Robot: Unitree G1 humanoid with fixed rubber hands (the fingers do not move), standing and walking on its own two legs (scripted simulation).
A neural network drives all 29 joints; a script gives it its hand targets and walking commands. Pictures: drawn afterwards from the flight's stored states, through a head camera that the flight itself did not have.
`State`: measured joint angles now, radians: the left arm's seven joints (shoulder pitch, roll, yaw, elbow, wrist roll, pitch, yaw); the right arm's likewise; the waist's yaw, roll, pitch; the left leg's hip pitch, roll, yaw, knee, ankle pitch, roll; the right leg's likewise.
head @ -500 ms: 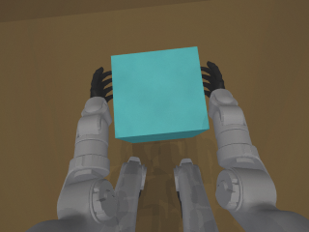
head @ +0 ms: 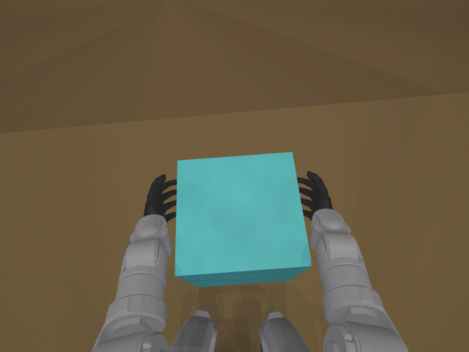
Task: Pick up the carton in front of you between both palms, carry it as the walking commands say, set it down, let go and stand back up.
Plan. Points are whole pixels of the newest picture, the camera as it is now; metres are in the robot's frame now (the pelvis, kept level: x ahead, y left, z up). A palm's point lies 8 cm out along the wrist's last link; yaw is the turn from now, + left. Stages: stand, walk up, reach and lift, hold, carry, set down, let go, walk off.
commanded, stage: reach and lift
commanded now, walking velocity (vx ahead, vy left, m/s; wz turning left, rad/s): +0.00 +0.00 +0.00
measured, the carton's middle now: (240, 227) +0.35 +0.00 -0.11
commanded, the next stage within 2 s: hold in 1.44 s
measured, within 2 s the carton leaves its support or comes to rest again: neither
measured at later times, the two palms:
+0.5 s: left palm (132, 202) +0.31 +0.15 +0.10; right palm (351, 202) +0.31 -0.15 +0.10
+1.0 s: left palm (134, 197) +0.31 +0.15 +0.11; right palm (355, 202) +0.31 -0.15 +0.10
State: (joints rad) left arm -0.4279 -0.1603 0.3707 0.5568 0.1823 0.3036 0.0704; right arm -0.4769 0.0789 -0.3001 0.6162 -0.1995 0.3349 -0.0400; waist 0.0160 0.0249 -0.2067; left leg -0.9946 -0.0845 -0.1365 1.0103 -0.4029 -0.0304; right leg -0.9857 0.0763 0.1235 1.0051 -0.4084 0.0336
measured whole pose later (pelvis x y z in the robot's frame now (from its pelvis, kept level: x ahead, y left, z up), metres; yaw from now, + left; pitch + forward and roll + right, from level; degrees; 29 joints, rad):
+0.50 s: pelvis +0.02 +0.00 +0.07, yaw +1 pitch -2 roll +0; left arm -0.25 -0.15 0.25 0.38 0.24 0.58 0.02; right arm -0.26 0.15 -0.23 0.36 -0.26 0.61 -0.04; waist -0.01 0.00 -0.07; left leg -0.22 -0.05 -0.16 0.49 -0.24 -0.02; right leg -0.20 0.04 0.13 0.47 -0.24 0.01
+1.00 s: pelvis +0.01 +0.00 +0.07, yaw +0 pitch -4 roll +0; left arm -0.34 -0.17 0.31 0.40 0.32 0.62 0.00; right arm -0.32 0.17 -0.30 0.37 -0.30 0.64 -0.02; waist 0.00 0.01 -0.01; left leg -0.18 -0.04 -0.14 0.46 -0.22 -0.01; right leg -0.17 0.04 0.14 0.45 -0.22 0.02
